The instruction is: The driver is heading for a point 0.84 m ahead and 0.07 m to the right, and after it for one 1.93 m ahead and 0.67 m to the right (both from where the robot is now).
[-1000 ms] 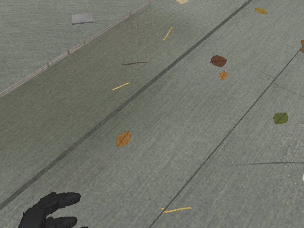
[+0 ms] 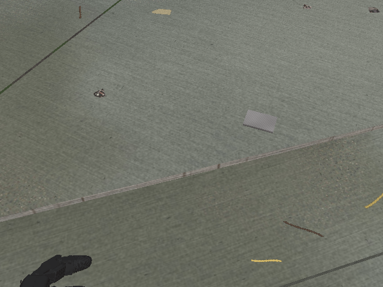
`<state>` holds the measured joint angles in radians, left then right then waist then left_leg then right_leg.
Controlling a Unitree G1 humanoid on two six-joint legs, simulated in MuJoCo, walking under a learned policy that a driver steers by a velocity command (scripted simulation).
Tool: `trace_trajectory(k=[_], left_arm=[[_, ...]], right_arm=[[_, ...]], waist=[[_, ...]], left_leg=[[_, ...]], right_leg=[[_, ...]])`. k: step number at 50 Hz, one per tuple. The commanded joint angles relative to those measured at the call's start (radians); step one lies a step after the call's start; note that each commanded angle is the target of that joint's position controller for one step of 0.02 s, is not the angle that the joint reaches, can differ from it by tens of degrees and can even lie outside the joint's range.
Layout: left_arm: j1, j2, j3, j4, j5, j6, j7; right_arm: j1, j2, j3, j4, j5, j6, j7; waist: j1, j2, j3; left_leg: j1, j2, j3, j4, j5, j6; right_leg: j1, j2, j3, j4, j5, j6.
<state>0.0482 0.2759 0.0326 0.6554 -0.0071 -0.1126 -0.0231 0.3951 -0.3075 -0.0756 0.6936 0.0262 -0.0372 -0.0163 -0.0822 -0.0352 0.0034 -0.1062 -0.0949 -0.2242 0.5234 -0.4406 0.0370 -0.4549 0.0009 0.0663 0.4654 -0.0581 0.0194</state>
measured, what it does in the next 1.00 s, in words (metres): climbs: left foot 0.04 m higher, then right foot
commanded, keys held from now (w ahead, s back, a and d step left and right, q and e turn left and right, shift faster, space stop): w+q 0.04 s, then w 0.50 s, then w+e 0.46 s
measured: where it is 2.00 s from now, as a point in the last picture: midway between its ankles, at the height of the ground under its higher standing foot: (215, 154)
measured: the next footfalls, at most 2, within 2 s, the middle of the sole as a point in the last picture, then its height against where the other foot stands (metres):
left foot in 0.46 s outside the picture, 0.04 m higher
right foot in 0.98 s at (213, 238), level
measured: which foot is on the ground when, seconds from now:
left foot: down 0.00-0.00, up 0.02-0.44, down 0.46-1.00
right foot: down 0.00-0.50, up 0.52-0.96, down 0.98-1.00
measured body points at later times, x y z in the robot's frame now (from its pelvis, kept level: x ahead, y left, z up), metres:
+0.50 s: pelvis +0.25 +0.02 +0.01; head +0.29 +0.03 +0.46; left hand +0.18 +0.28 -0.12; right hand +0.53 -0.14 -0.05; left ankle +0.36 +0.15 -0.69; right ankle +0.12 -0.13 -0.72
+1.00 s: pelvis +0.50 -0.01 +0.03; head +0.52 -0.04 +0.48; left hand +0.68 +0.25 -0.05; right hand +0.55 -0.30 -0.10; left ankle +0.37 +0.16 -0.68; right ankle +0.59 -0.11 -0.69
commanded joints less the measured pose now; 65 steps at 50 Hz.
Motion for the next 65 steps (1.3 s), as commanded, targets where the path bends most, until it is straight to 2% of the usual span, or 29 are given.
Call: trace_trajectory(k=[1, 2, 3, 4, 5, 8, 14, 19, 21, 22, 23, 24, 25, 26, 27, 29, 32, 35, 41, 45, 47, 49, 50, 51, 52, 53, 55, 60, 65], left_arm=[[0.281, 0.273, 0.094, -0.019, 0.036, -0.019, 0.016], [0.319, 0.253, 0.094, 0.009, 0.022, -0.007, 0.005], [0.278, 0.16, 0.072, -0.009, 0.014, -0.004, 0.007], [0.244, 0.125, 0.059, -0.005, 0.013, 0.003, 0.01], [0.219, 0.105, 0.049, 0.003, 0.02, 0.005, 0.009], [0.218, 0.075, 0.039, 0.037, 0.02, -0.003, 0.012], [0.264, 0.124, 0.047, 0.094, 0.001, 0.005, 0.015], [0.352, 0.172, 0.049, 0.14, -0.013, 0.038, 0.015], [0.37, 0.182, 0.048, 0.158, -0.016, 0.049, 0.015], [0.363, 0.192, 0.049, 0.163, -0.02, 0.053, 0.017], [0.339, 0.173, 0.039, 0.157, -0.016, 0.05, 0.021], [0.357, 0.124, 0.022, 0.139, -0.017, 0.041, 0.026], [0.351, 0.104, 0.004, 0.113, -0.011, 0.025, 0.03], [0.317, 0.082, -0.003, 0.097, 0.001, 0.011, 0.025], [0.288, 0.136, 0.018, 0.088, -0.016, -0.003, 0.009], [0.224, 0.116, 0.017, 0.069, -0.031, 0.002, 0.002], [0.301, 0.066, 0.022, 0.111, -0.026, 0.052, 0.013], [0.257, 0.062, 0.027, 0.1, -0.016, 0.08, 0.022], [0.108, 0.048, 0.014, 0.059, -0.004, 0.085, -0.01], [0.035, 0.078, 0.023, 0.015, -0.005, 0.093, -0.02], [0.085, 0.096, 0.037, 0.017, -0.004, 0.093, -0.024], [0.379, 0.2, 0.102, 0.1, -0.014, 0.092, -0.013], [0.429, 0.353, 0.137, 0.095, -0.021, 0.093, 0.004], [0.407, 0.327, 0.118, 0.051, -0.015, 0.071, -0.006], [0.379, 0.244, 0.094, 0.042, -0.009, 0.051, -0.012], [0.358, 0.204, 0.083, 0.039, -0.005, 0.042, -0.011], [0.256, 0.145, 0.062, 0.011, 0.003, 0.042, -0.002], [0.271, 0.162, 0.066, 0.003, -0.002, 0.036, 0.025], [0.34, 0.161, 0.066, 0.029, -0.014, 0.058, 0.042]], right_arm=[[0.046, 0.03, 0.021, -0.101, -0.01, -0.015, 0.004], [0.1, -0.036, 0.016, -0.106, 0.018, -0.019, 0.002], [0.029, -0.115, -0.003, -0.087, 0.022, -0.014, -0.001], [-0.056, -0.127, -0.007, -0.098, 0.005, -0.011, -0.001], [-0.106, -0.111, -0.005, -0.107, -0.008, -0.014, 0.001], [-0.123, -0.057, 0.003, -0.112, -0.003, -0.014, 0.014], [-0.243, -0.002, 0.033, -0.136, -0.022, -0.016, 0.029], [-0.418, 0.033, 0.055, -0.188, -0.011, -0.03, 0.05], [-0.436, 0.009, 0.045, -0.2, -0.005, -0.034, 0.058], [-0.417, -0.008, 0.037, -0.199, -0.006, -0.036, 0.059], [-0.281, -0.047, 0.014, -0.165, -0.019, -0.039, 0.054], [-0.142, -0.1, -0.012, -0.121, -0.026, -0.041, 0.047], [0.036, -0.17, -0.043, -0.094, -0.032, -0.031, 0.033], [0.117, -0.192, -0.047, -0.06, -0.017, -0.024, 0.021], [0.039, -0.16, -0.024, -0.069, -0.028, -0.028, 0.017], [-0.075, -0.082, -0.003, -0.064, -0.029, -0.041, 0.02], [-0.183, -0.011, 0.009, -0.047, -0.03, -0.065, 0.033], [-0.18, -0.041, -0.006, -0.013, -0.034, -0.082, 0.024], [-0.164, -0.134, -0.036, 0.024, -0.026, -0.081, 0.009], [-0.128, -0.159, -0.052, 0.059, -0.006, -0.052, 0.013], [-0.15, -0.169, -0.056, 0.063, 0.002, -0.034, 0.011], [-0.143, -0.115, -0.034, 0.053, -0.017, -0.018, 0.005], [-0.107, -0.023, -0.004, -0.008, -0.05, -0.025, 0.0], [-0.133, -0.022, 0.011, -0.027, -0.032, -0.056, 0.003], [-0.199, -0.091, -0.004, -0.036, 0.007, -0.08, 0.018], [-0.232, -0.087, 0.0, -0.041, 0.011, -0.097, 0.022], [-0.247, -0.097, -0.008, -0.033, -0.029, -0.103, 0.013], [-0.291, -0.054, 0.0, -0.046, -0.039, -0.066, 0.017], [-0.464, -0.003, 0.026, -0.095, -0.026, -0.064, 0.033]], waist=[[0.127, -0.147, -0.303], [0.114, -0.304, -0.318], [0.145, -0.15, -0.192], [0.15, -0.071, -0.103], [0.14, -0.038, -0.048], [0.108, -0.081, -0.011], [0.119, -0.046, 0.019], [0.181, -0.049, 0.062], [0.164, -0.064, 0.071], [0.139, -0.078, 0.059], [0.053, -0.08, -0.032], [-0.001, -0.046, -0.164], [-0.083, 0.077, -0.317], [-0.093, 0.273, -0.396], [-0.058, 0.222, -0.302], [0.011, 0.109, -0.102], [0.106, 0.159, -0.025], [0.118, 0.118, 0.029], [0.074, 0.091, 0.043], [0.043, 0.087, 0.081], [0.079, 0.086, 0.059], [0.205, 0.001, -0.1], [0.162, -0.289, -0.121], [0.156, -0.263, -0.246], [0.181, -0.144, -0.191], [0.17, -0.096, -0.15], [0.112, -0.03, -0.087], [0.094, -0.01, -0.035], [0.156, -0.053, 0.033]], left_leg=[[-0.437, 0.006, 0.024, 0.509, -0.077, 0.009], [-0.66, 0.041, 0.056, 0.729, -0.158, -0.015], [-0.699, 0.089, 0.038, 0.814, -0.052, -0.027], [-0.684, 0.117, 0.072, 0.815, 0.028, -0.032], [-0.653, 0.137, 0.077, 0.782, 0.081, -0.033], [-0.583, 0.162, 0.099, 0.686, 0.139, -0.027], [-0.629, 0.189, 0.176, 0.439, 0.261, -0.047], [-0.544, 0.145, 0.278, 0.189, 0.261, -0.032], [-0.491, 0.131, 0.281, 0.127, 0.263, -0.01], [-0.436, 0.111, 0.29, 0.09, 0.272, 0.006], [-0.231, 0.061, 0.345, 0.095, 0.269, 0.045], [0.078, 0.095, 0.253, 0.128, 0.272, 0.104], [0.365, 0.274, -0.062, 0.047, 0.106, 0.207], [0.482, 0.433, -0.429, -0.164, -0.006, 0.279], [0.379, 0.454, -0.461, -0.211, -0.031, 0.27], [0.114, 0.405, -0.225, -0.253, 0.077, 0.231], [-0.12, 0.347, -0.016, -0.355, 0.19, 0.195], [-0.149, 0.356, 0.112, -0.414, 0.239, 0.191], [-0.088, 0.371, 0.301, -0.431, 0.293, 0.148], [0.062, 0.416, 0.335, -0.38, 0.254, 0.119], [0.084, 0.403, 0.375, -0.262, 0.376, 0.091], [-0.047, 0.289, 0.462, 0.199, 0.615, 0.019], [-0.445, 0.153, 0.465, 0.6, 0.164, -0.078], [-0.636, 0.048, 0.217, 0.792, -0.14, -0.083], [-0.739, 0.108, 0.15, 0.848, -0.071, -0.053], [-0.747, 0.154, 0.154, 0.811, 0.014, -0.023], [-0.634, 0.214, 0.141, 0.664, 0.137, -0.014], [-0.596, 0.178, 0.173, 0.448, 0.278, -0.069], [-0.574, 0.13, 0.184, 0.136, 0.415, -0.098]], right_leg=[[0.741, -0.352, 0.44, -0.06, -0.138, -0.192], [0.794, -0.449, 0.77, -0.16, -0.444, -0.277], [0.685, -0.399, 0.67, -0.196, -0.538, -0.247], [0.569, -0.35, 0.505, -0.195, -0.434, -0.213], [0.47, -0.301, 0.393, -0.207, -0.293, -0.204], [0.376, -0.226, 0.213, -0.258, -0.08, -0.207], [0.396, -0.237, 0.085, -0.307, 0.11, -0.241], [0.406, -0.243, 0.031, -0.332, 0.104, -0.217], [0.432, -0.264, 0.024, -0.317, 0.156, -0.205], [0.447, -0.268, 0.011, -0.285, 0.265, -0.192], [0.401, -0.233, -0.051, -0.161, 0.509, -0.172], [0.227, -0.162, -0.12, 0.051, 0.632, -0.11], [-0.013, -0.077, -0.163, 0.382, 0.406, -0.04], [-0.197, 0.021, -0.068, 0.676, -0.352, -0.024], [-0.302, -0.02, 0.042, 0.832, -0.425, -0.036], [-0.298, -0.103, 0.007, 0.784, -0.325, -0.057], [-0.139, -0.129, 0.016, 0.733, -0.27, -0.036], [-0.19, -0.131, 0.038, 0.652, -0.142, -0.011], [-0.105, -0.132, -0.038, 0.304, 0.024, -0.015], [-0.148, -0.125, -0.073, 0.204, -0.08, -0.059], [-0.054, -0.081, -0.132, 0.155, -0.125, -0.096], [0.341, 0.024, -0.146, 0.102, -0.119, -0.153], [0.581, -0.214, 0.346, -0.025, -0.229, -0.305], [0.694, -0.322, 0.755, -0.221, -0.444, -0.403], [0.681, -0.33, 0.673, -0.241, -0.418, -0.363], [0.617, -0.296, 0.55, -0.203, -0.349, -0.332], [0.425, -0.231, 0.381, -0.206, -0.148, -0.285], [0.333, -0.176, 0.243, -0.261, 0.102, -0.294], [0.312, -0.149, 0.223, -0.265, -0.023, -0.251]])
